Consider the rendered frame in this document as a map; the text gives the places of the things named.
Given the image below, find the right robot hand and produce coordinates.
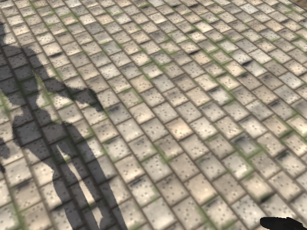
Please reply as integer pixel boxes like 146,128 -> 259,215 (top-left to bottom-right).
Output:
260,217 -> 307,230

